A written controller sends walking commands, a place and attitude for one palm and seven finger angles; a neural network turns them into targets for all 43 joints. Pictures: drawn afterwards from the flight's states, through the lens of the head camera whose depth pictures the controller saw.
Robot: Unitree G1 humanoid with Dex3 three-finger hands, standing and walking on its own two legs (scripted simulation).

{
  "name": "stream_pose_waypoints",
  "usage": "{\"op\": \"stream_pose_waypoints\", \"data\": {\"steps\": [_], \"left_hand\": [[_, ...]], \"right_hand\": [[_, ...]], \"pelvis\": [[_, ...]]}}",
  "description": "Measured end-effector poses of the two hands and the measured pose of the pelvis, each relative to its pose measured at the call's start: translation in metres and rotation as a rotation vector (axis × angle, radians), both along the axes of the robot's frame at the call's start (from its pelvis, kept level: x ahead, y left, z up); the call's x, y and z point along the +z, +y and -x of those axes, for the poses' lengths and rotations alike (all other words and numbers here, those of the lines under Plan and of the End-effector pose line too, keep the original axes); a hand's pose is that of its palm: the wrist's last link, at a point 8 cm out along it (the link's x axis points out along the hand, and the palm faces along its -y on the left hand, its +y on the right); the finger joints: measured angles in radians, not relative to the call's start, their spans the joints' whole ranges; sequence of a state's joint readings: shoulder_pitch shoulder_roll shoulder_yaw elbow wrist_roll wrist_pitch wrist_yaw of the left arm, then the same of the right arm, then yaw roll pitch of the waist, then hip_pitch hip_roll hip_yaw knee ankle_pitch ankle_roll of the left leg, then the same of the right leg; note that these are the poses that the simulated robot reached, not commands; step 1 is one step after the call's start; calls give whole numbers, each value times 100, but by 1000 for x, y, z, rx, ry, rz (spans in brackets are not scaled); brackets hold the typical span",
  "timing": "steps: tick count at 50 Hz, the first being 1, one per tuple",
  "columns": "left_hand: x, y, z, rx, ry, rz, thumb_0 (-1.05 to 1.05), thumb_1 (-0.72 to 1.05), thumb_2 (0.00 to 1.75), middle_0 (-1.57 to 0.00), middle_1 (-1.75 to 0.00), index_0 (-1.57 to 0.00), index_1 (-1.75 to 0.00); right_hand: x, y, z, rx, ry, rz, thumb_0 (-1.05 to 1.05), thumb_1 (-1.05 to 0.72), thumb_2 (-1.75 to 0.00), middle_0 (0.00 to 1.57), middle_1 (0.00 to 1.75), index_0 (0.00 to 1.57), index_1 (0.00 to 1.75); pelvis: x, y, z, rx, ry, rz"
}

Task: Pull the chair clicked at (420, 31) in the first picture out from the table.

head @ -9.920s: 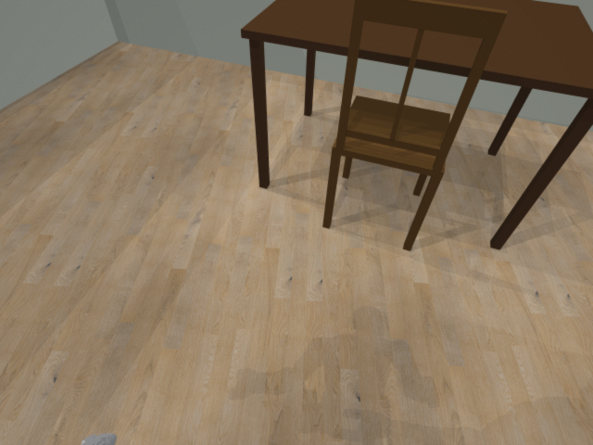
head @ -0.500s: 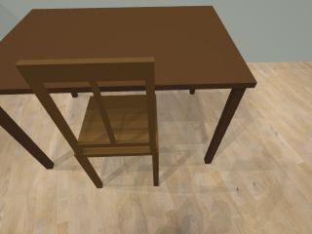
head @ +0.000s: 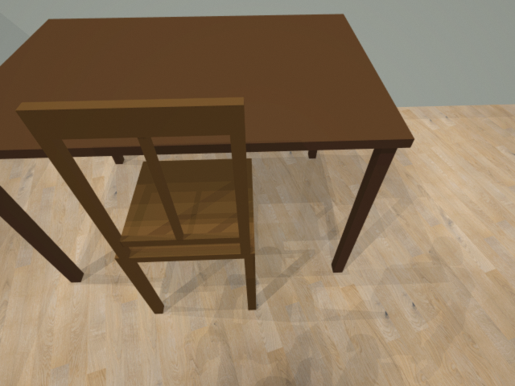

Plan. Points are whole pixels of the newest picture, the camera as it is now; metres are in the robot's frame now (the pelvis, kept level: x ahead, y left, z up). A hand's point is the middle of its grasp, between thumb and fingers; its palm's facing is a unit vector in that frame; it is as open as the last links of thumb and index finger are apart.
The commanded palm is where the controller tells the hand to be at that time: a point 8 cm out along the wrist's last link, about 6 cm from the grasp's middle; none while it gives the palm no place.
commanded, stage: look again from close up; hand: left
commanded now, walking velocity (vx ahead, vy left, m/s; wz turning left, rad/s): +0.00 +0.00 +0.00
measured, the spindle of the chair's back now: (164, 194) +0.51 +0.24 -0.06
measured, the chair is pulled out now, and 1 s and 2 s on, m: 0.00 0.00 0.00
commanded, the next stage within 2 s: shuffle to correct the standing spot in 0.64 s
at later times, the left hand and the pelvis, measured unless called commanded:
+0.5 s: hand out of the picture +0.01 +0.17 -0.17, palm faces +0.04 -0.98 -0.19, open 7.4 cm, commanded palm none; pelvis +0.01 +0.00 +0.00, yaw +0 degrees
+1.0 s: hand out of the picture +0.02 +0.18 -0.18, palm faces +0.11 -0.98 -0.19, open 7.4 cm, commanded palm none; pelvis +0.04 +0.01 -0.01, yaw +2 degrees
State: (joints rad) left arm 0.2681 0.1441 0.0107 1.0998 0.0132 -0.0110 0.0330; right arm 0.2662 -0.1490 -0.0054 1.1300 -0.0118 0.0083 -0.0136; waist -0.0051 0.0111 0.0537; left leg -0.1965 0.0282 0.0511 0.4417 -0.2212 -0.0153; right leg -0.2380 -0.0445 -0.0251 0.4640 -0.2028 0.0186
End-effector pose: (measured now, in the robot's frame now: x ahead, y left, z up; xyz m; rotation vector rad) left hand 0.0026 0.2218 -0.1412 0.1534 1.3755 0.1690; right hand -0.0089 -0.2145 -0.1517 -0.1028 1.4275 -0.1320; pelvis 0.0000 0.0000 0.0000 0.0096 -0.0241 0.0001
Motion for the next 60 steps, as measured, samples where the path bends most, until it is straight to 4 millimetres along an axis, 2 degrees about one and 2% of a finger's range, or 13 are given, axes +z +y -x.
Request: {"op": "stream_pose_waypoints", "data": {"steps": [18, 40, 45, 50, 55, 60], "left_hand": [[-1, -6, 4, 12, 29, 15, 1, 90, 90, -20, -30, -20, -30], [-1, -7, -8, 12, 21, 14, 1, 91, 90, -19, -30, -20, -30], [-3, -4, -10, 39, 19, 17, 1, 90, 90, -20, -30, -20, -30], [-9, 8, -12, 84, 27, 23, 1, 90, 90, -20, -30, -20, -30], [-11, 20, -29, 63, 63, 18, 1, 90, 90, -20, -30, -20, -30], [-4, 18, -76, 60, -6, -11, 1, 90, 90, -19, -30, -19, -30]], "right_hand": [[1, 2, -7, 6, 8, -4, 0, -91, -89, 19, 30, 20, 30], [2, -2, -20, 11, -2, 5, 1, -91, -89, 19, 30, 20, 30], [0, -3, -20, 27, 20, 8, 0, -91, -89, 19, 30, 20, 30], [0, -2, -25, 42, 47, 36, 0, -91, -89, 19, 30, 20, 30], [3, 6, -32, 23, 44, 46, 0, -91, -89, 19, 30, 19, 30], [1, 14, -34, 37, 116, 9, 0, -91, -89, 19, 30, 20, 30]], "pelvis": [[1, -1, -6, 1, 9, 1], [2, -3, -17, 0, 10, 3], [-1, -2, -24, 20, 16, 7], [-6, 8, -39, 40, 24, 13], [-8, 14, -61, 34, 37, -3], [-6, 7, -82, 65, 43, -14]]}}
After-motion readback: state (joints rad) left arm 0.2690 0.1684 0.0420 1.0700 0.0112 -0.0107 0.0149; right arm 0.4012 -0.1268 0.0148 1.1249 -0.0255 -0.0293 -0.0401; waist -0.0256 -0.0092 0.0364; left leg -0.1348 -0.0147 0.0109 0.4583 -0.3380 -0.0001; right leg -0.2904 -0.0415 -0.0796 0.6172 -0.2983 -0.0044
